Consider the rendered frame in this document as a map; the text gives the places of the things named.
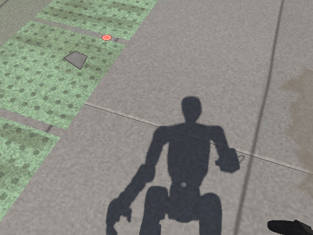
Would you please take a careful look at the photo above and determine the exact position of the robot right hand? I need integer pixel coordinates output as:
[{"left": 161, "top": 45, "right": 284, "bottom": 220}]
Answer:
[{"left": 267, "top": 219, "right": 313, "bottom": 235}]

